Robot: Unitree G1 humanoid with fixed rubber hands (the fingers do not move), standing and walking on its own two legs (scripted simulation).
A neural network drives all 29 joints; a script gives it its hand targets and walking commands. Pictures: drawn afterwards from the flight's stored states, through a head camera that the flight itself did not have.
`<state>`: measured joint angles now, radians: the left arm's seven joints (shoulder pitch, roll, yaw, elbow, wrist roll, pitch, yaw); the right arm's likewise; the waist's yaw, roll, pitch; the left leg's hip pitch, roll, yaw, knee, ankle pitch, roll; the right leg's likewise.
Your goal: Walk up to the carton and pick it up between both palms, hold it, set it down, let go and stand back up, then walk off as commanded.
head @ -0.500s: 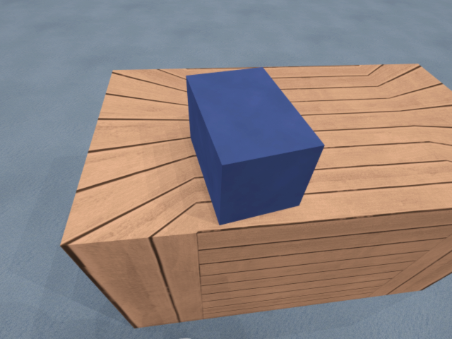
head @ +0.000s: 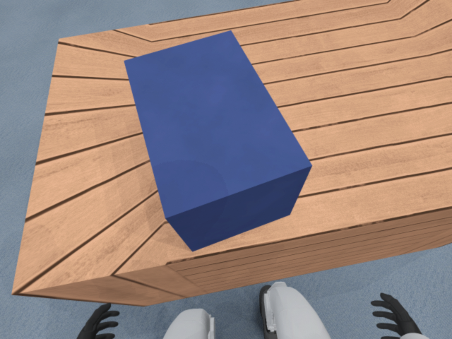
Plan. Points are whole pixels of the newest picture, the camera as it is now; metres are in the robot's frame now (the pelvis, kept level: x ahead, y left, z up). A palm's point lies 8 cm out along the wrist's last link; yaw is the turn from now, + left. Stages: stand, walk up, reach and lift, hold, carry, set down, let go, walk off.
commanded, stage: walk up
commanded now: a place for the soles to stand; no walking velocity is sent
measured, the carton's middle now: (211, 142) +0.42 +0.04 +0.05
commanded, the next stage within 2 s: none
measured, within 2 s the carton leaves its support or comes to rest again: neither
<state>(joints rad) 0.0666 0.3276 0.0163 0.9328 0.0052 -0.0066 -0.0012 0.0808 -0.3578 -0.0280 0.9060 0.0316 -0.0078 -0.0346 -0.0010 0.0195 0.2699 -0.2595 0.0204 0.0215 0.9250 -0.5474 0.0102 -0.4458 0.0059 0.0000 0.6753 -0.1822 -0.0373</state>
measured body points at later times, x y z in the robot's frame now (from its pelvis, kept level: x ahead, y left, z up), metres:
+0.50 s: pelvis -0.06 -0.03 +0.00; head -0.02 +0.00 +0.44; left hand +0.02 +0.30 -0.14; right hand +0.04 -0.35 -0.10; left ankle -0.06 +0.10 -0.71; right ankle -0.04 -0.18 -0.67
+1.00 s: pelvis -0.10 -0.04 +0.00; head -0.11 -0.05 +0.45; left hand -0.09 +0.31 -0.10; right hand +0.00 -0.32 -0.13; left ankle -0.06 +0.10 -0.71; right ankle -0.08 -0.15 -0.71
